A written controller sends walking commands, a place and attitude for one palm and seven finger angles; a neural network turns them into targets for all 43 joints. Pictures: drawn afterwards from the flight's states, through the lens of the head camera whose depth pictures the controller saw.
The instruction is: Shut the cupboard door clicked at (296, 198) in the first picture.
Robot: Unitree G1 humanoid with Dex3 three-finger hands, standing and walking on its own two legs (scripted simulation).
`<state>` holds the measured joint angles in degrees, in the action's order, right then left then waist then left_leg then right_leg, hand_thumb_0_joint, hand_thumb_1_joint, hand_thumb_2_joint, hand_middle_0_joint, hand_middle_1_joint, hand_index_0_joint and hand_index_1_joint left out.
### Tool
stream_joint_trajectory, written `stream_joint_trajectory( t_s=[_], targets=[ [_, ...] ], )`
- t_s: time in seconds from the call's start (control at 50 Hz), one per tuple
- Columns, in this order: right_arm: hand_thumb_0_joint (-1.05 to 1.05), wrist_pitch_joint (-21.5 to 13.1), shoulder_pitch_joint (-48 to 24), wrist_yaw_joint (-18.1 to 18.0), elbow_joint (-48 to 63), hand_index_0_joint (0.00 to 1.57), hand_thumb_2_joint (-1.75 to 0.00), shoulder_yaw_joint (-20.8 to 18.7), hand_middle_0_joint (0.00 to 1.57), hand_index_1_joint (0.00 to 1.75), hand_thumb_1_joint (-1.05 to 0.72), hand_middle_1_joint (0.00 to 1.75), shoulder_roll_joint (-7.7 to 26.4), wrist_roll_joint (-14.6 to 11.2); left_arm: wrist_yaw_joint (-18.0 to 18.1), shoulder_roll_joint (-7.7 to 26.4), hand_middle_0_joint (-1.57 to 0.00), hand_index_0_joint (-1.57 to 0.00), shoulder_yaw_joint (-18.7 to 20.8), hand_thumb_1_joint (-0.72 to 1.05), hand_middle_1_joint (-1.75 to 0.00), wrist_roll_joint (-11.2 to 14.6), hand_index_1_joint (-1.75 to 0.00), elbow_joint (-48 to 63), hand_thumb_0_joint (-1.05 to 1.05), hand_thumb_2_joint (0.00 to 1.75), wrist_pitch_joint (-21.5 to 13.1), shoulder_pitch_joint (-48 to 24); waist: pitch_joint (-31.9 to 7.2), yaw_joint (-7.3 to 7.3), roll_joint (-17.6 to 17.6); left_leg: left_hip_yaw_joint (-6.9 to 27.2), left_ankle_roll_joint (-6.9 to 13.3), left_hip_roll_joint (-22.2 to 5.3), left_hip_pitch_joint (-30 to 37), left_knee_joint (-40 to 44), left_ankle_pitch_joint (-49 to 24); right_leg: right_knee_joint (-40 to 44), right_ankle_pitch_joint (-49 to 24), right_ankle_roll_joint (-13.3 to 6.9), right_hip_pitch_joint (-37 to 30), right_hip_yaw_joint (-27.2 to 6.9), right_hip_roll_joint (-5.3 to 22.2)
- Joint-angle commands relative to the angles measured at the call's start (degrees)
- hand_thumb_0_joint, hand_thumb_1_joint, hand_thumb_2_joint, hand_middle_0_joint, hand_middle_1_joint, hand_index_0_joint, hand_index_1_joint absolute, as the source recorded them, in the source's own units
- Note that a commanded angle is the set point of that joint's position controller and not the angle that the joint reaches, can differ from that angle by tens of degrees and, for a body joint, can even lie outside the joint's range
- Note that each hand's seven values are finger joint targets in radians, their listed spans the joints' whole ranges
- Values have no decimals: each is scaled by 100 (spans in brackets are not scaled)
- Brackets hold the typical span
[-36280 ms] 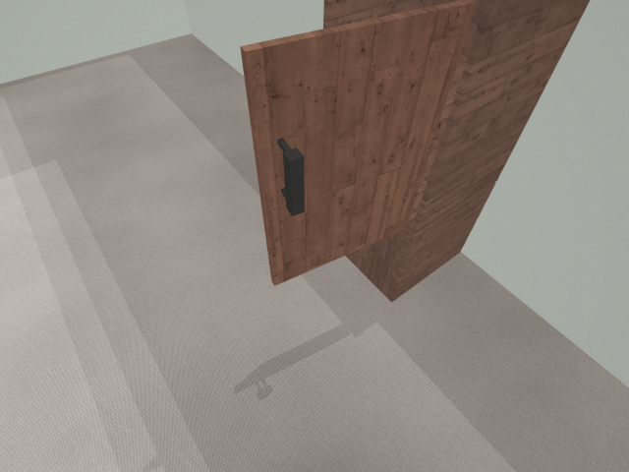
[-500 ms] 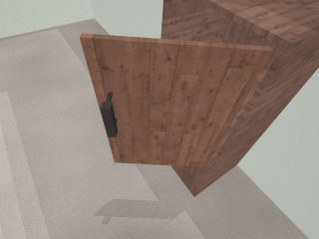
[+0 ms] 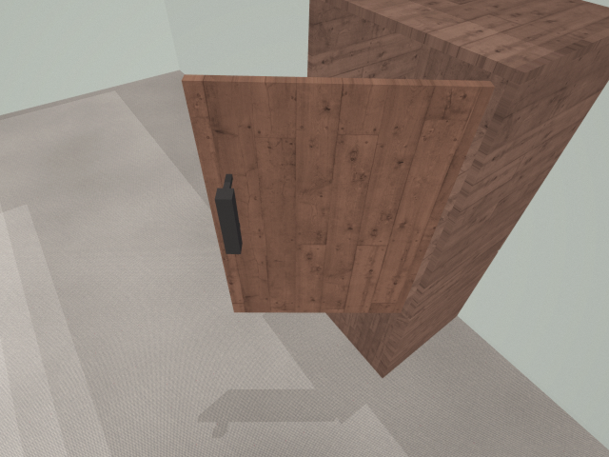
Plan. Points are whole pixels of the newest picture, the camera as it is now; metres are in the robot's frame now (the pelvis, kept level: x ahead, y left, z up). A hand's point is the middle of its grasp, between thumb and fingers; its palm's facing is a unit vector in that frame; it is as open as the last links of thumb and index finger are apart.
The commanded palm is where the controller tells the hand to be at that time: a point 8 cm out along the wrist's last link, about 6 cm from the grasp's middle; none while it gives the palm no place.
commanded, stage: come to a stop and stand still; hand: left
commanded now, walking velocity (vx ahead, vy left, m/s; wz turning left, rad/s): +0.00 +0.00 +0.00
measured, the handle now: (231, 214) +0.48 +0.15 +0.03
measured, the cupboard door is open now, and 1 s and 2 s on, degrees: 54 54 54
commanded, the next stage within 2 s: look again from close up in 0.38 s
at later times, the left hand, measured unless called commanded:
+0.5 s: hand out of the picture -0.06 +0.20 -0.17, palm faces +0.02 -0.98 -0.19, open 7.4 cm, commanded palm none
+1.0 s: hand out of the picture +0.01 +0.20 -0.17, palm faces +0.00 -0.98 -0.21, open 7.4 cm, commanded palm none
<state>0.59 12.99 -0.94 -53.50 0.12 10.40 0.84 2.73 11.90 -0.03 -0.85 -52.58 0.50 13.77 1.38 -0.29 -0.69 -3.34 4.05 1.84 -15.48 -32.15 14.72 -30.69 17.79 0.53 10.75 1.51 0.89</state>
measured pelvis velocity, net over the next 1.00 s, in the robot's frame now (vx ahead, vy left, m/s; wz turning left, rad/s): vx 0.00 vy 0.01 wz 0.01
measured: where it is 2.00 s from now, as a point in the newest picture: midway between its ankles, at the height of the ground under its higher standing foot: outside the picture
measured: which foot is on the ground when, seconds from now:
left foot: down 0.00-1.00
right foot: down 0.00-1.00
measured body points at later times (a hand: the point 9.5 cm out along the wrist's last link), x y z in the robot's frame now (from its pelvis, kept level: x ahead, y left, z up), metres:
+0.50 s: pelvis -0.02 +0.02 +0.01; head -0.02 +0.03 +0.46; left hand -0.06 +0.25 -0.16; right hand +0.00 -0.23 -0.14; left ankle +0.03 +0.07 -0.73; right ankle -0.01 -0.13 -0.73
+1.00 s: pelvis +0.00 +0.01 +0.01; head +0.00 +0.03 +0.46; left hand +0.01 +0.25 -0.15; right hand +0.04 -0.23 -0.13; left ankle +0.03 +0.07 -0.73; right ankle -0.01 -0.13 -0.73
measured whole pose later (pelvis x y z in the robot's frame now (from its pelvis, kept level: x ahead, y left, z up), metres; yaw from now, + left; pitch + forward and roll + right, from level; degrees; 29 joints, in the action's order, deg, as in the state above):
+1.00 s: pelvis +0.00 +0.01 +0.01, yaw +1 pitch -1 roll +0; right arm -1.2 12.4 -0.6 -62.4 0.9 11.2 0.2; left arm 2.1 12.4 -1.5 -0.8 -60.3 -0.9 16.4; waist 0.7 0.0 1.8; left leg -3.2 4.8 3.7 -13.0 -22.9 9.2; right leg -23.7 13.7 1.5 9.2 -1.2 1.0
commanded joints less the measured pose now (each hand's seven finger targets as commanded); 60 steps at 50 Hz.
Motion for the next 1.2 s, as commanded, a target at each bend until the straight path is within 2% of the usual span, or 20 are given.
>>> stream_joint_trajectory(
  t_s=[0.0,0.06,0.18,0.3,0.34,0.42,0.56,0.62,0.78,0.8,0.86,1.02,1.04,1.06,1.08,1.1,1.12,1.14,1.16,1.18],
  targets=[
    [0,-129,38,24,407,20,-90,-211,20,30,-90,30,840,50,-50,643,-20,-20,138,90,-30,-41,-30,316,0,90,-29,332,356,65,-206,1323,40,-776,-658,1630,1353,519,343,-346,231,-334,235],
    [0,-110,111,37,356,20,-90,-220,20,30,-90,30,900,59,-64,646,-20,-20,152,90,-30,-50,-30,268,0,90,-14,514,242,86,-60,1408,35,-785,-800,1788,1833,514,652,-330,201,-317,213],
    [0,-116,272,37,130,20,-90,-193,20,30,-90,30,896,46,-74,635,-20,-20,121,90,-30,-32,-30,92,0,90,-66,715,204,42,-44,1329,-12,-707,-531,1707,1582,733,810,-374,492,-543,287],
    [0,-177,340,23,-116,20,-90,-169,20,30,-90,30,929,-2,-69,653,-20,-20,79,90,-30,-26,-30,-160,0,90,-142,888,121,48,-3,1382,11,-754,-315,1711,1238,807,391,-391,417,-673,320],
    [0,-188,349,22,-189,20,-90,-166,20,30,-90,30,937,-13,-71,644,-20,-20,52,90,-30,-19,-30,-264,0,90,-159,917,174,36,-26,1344,-14,-741,-305,1719,1288,870,493,-381,487,-726,349],
    [0,-190,321,15,-312,20,-90,-160,20,30,-90,30,947,-29,-70,598,-20,-20,17,90,-30,-27,-30,-438,0,90,-165,1018,293,46,-9,1344,-14,-763,-308,1763,1254,898,374,-358,519,-732,343],
    [0,-229,245,6,-443,20,-90,-156,20,30,-90,30,939,-40,-64,545,-20,-20,-14,90,-30,-24,-30,-607,0,90,-182,1066,205,48,-92,1332,-34,-807,-99,1833,1021,874,-16,-314,448,-679,350],
    [0,-249,197,6,-462,20,-90,-153,20,30,-90,30,927,-51,-59,557,-20,-20,-19,90,-30,-29,-30,-635,0,90,-207,1022,157,52,105,1231,-36,-788,-1,1725,647,941,-255,-304,370,-709,409],
    [0,-274,99,7,-560,20,-90,-137,20,30,-90,30,932,-45,-57,603,-20,-20,-14,90,-30,-14,-30,-631,0,90,-202,813,95,49,-43,1192,-78,-796,163,1742,302,969,-437,-258,245,-662,438],
    [0,-272,96,5,-547,20,-90,-138,20,30,-90,30,922,-55,-51,628,-20,-20,-9,90,-30,-22,-30,-612,0,90,-211,817,143,69,110,1163,-60,-787,142,1673,169,1007,-527,-260,212,-682,445],
    [0,-288,87,2,-580,20,-90,-128,20,30,-90,30,950,-46,-52,650,-20,-20,-9,90,-30,-6,-30,-601,0,90,-208,694,60,34,20,1137,-89,-784,281,1666,-64,999,-565,-250,197,-677,466],
    [0,-311,33,-7,-664,20,-90,-103,20,30,-90,30,962,-56,-47,744,-20,-20,4,90,-30,6,-30,-588,0,90,-221,545,-11,53,88,1000,-92,-763,461,1491,-796,1060,-888,-245,15,-704,519],
    [0,-278,-96,-3,-325,20,-90,-61,20,30,-90,30,862,-82,168,469,-20,-20,-33,90,-30,-100,-30,-752,0,90,-242,765,237,69,-116,668,-290,-848,362,696,-1233,928,-822,-169,274,-556,552],
    [0,-1172,563,-495,1522,20,-90,-485,20,30,-90,30,1982,-137,224,4249,-20,-20,3079,90,-30,514,-30,8342,0,90,-1674,-4221,-1478,-898,-79,1237,-360,-536,1847,703,-1482,-124,-1240,-202,485,-3,33],
    [0,-1603,-203,-494,1538,20,-90,-80,20,30,-90,30,1095,-398,109,1060,-22,-22,396,90,-32,706,-32,6929,0,90,-1351,-325,-2830,-75,-1847,1166,-629,-736,2737,523,-2190,-598,-424,-187,1000,374,-210],
    [0,-1877,-275,-382,1626,20,-90,-69,20,30,-90,30,1054,-234,99,112,-24,-24,289,90,-34,1059,-34,6709,0,90,-697,1227,-2458,64,-2244,1367,-955,-763,2253,1017,-2181,-937,43,-192,1116,360,-226],
    [0,-2014,-153,-233,1409,20,-90,-67,20,30,-90,30,947,-285,187,187,-25,-25,288,90,-36,940,-36,5898,0,90,-681,709,-901,-308,-1008,1421,-884,-655,904,1064,-941,-1025,309,-148,1723,284,-177],
    [0,-2072,-191,-107,1617,20,-90,-231,20,30,-90,30,1079,-199,92,-114,-27,-27,234,90,-38,1004,-38,5507,0,90,-941,559,117,-336,-617,1358,-772,-467,-141,850,334,-777,363,-233,1950,413,-166],
    [0,-2097,-237,-30,1730,20,-90,-344,20,30,-90,30,1150,-206,-80,-35,-29,-29,566,90,-40,1108,-40,4704,0,90,-1272,1300,312,-157,39,1222,-683,-296,-934,404,1108,-547,493,-257,2221,524,-168],
    [0,-2089,-366,20,1864,20,-90,-376,20,30,-90,30,1122,-174,-319,-47,-31,-31,809,90,-42,1260,-42,4144,0,90,-1757,1998,195,-9,695,1041,-587,-157,-1499,-172,1264,-659,907,-263,2577,542,-176]
  ],
)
